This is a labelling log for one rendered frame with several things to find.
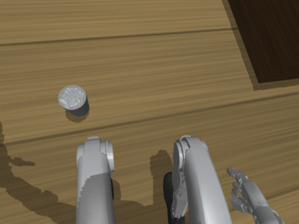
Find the right robot arm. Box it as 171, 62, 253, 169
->
252, 206, 285, 224

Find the right robot hand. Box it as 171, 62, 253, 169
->
227, 168, 269, 215

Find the right robot foot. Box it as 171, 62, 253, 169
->
163, 172, 185, 224

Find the cup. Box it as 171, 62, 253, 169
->
58, 85, 89, 117

